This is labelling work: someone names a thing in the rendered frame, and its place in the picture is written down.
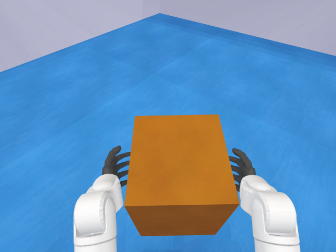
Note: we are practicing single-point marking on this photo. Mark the left robot hand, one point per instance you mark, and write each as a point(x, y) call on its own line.
point(111, 166)

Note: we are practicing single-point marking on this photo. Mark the right robot hand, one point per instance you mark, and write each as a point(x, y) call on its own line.
point(245, 166)

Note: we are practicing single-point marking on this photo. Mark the left robot forearm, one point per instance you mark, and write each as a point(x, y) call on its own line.
point(95, 225)

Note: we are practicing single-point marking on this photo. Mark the right robot forearm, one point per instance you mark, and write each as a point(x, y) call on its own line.
point(273, 214)

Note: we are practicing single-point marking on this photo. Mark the carton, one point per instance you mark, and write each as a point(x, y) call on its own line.
point(180, 180)

